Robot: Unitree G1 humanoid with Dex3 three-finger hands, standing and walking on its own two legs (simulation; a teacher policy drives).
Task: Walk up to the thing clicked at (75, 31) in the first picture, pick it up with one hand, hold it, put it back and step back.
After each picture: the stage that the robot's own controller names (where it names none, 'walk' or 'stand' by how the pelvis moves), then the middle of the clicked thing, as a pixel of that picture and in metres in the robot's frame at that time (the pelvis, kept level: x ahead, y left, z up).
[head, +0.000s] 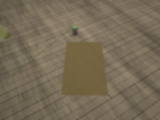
stand; (74, 30) +1.59 +0.10 -0.72
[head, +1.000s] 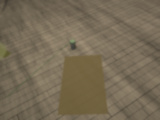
walk; (73, 44) +1.46 +0.24 -0.70
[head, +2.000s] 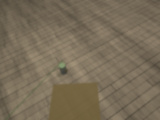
walk; (63, 68) +0.98 +0.31 -0.71
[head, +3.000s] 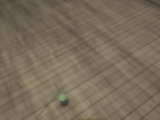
walk; (63, 100) +0.65 +0.25 -0.72
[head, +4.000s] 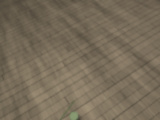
walk; (75, 118) +0.47 +0.17 -0.71
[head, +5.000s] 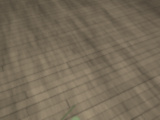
stand; out of the picture +0.45 +0.04 -0.70
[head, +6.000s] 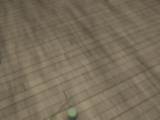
stand; (72, 114) +0.46 +0.08 -0.71
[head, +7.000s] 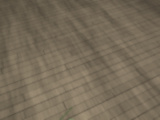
walk; out of the picture +0.44 +0.10 -0.72
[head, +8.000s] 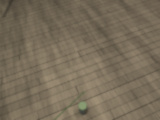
stand; (82, 108) +0.53 +0.08 -0.70
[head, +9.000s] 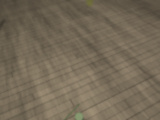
walk; (79, 119) +0.56 +0.05 -0.69
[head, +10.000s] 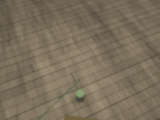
walk; (80, 95) +0.53 +0.02 -0.68
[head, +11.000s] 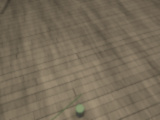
stand; (79, 111) +0.51 +0.06 -0.70
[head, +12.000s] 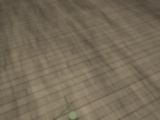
stand; (72, 118) +0.53 +0.07 -0.72
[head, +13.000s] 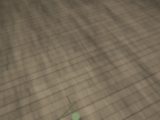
stand; (75, 119) +0.49 +0.07 -0.72
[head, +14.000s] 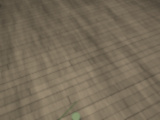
stand; (76, 119) +0.49 +0.07 -0.72
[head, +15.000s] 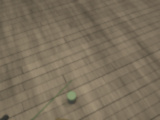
go down; (71, 98) +0.51 +0.06 -0.66
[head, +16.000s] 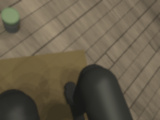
go down; (11, 21) +0.61 +0.08 -0.31
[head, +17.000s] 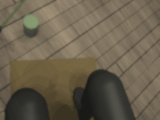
approach; (30, 26) +0.60 +0.06 -0.34
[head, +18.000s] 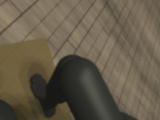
rest palm; out of the picture +0.61 +0.12 -0.30
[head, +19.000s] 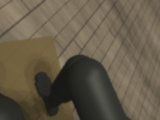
go down; out of the picture +0.60 +0.12 -0.30
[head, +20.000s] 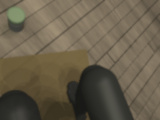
go down; (16, 20) +0.60 +0.08 -0.33
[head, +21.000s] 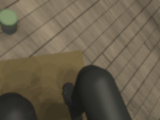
go down; (8, 22) +0.60 +0.08 -0.33
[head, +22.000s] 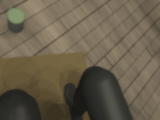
go down; (15, 21) +0.60 +0.08 -0.33
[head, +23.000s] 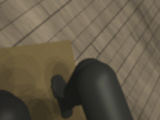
close in; out of the picture +0.60 +0.10 -0.29
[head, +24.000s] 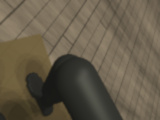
close in; out of the picture +0.60 +0.13 -0.30
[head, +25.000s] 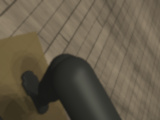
close; out of the picture +0.60 +0.13 -0.32
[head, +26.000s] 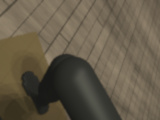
close; out of the picture +0.59 +0.13 -0.32
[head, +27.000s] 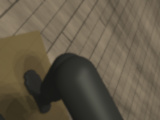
close; out of the picture +0.60 +0.13 -0.31
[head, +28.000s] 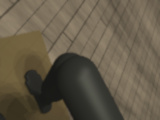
close; out of the picture +0.60 +0.13 -0.31
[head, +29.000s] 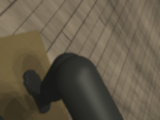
close; out of the picture +0.59 +0.13 -0.31
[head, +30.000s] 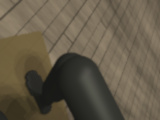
close; out of the picture +0.60 +0.13 -0.30
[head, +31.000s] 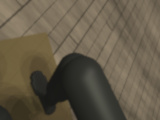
close in; out of the picture +0.60 +0.13 -0.30
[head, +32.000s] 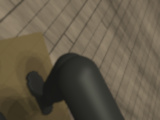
close in; out of the picture +0.60 +0.13 -0.30
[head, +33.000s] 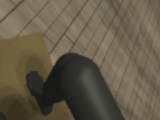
close in; out of the picture +0.60 +0.13 -0.30
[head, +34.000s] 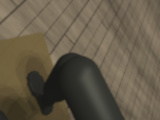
close in; out of the picture +0.60 +0.12 -0.30
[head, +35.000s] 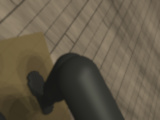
close in; out of the picture +0.60 +0.13 -0.31
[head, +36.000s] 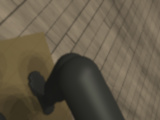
close in; out of the picture +0.60 +0.13 -0.30
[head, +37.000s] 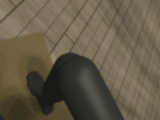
close in; out of the picture +0.60 +0.13 -0.30
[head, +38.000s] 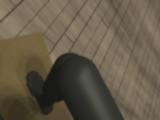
close in; out of the picture +0.60 +0.13 -0.31
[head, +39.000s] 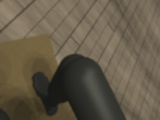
close; out of the picture +0.60 +0.12 -0.30
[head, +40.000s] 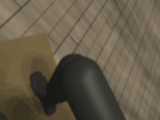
close in; out of the picture +0.60 +0.13 -0.30
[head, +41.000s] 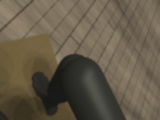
close in; out of the picture +0.60 +0.12 -0.30
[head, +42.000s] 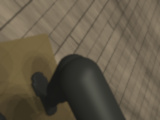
close in; out of the picture +0.60 +0.12 -0.30
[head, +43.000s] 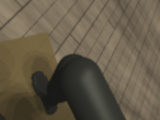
lift; out of the picture +0.60 +0.12 -0.31
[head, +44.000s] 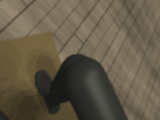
lift; out of the picture +0.60 +0.12 -0.30
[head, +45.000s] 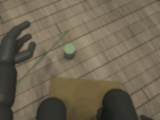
stand; (69, 52) +0.58 +0.02 -0.44
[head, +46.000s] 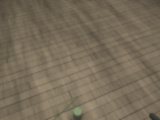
stand; (77, 114) +0.51 +0.02 -0.66
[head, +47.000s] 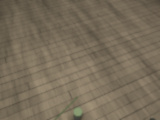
stand; (77, 114) +0.50 +0.02 -0.66
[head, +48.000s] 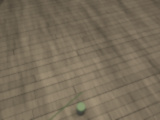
stand; (80, 109) +0.51 +0.02 -0.67
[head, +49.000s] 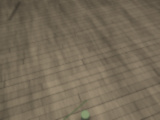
stand; (85, 117) +0.51 +0.02 -0.72
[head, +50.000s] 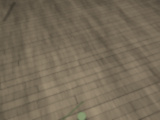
stand; (81, 118) +0.49 +0.04 -0.72
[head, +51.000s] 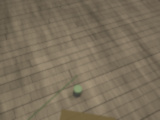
walk; (77, 91) +0.57 -0.02 -0.70
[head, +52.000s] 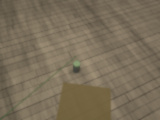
walk; (76, 67) +0.87 +0.02 -0.71
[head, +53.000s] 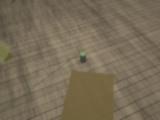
walk; (82, 57) +1.15 +0.08 -0.71
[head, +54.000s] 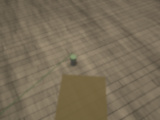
stand; (73, 60) +1.09 +0.08 -0.72
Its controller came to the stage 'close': yes
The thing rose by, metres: 0.00
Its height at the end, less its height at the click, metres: +0.00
